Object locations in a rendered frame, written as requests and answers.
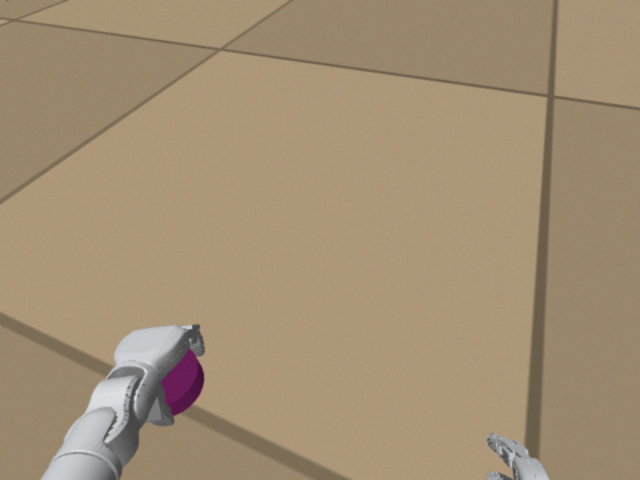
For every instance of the right robot hand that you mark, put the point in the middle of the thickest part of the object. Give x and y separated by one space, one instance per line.
515 455

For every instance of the left robot arm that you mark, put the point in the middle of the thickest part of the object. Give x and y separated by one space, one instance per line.
106 437

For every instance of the left robot hand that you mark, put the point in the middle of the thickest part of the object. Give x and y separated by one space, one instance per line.
162 348

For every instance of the tin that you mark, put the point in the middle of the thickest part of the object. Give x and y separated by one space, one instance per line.
183 384

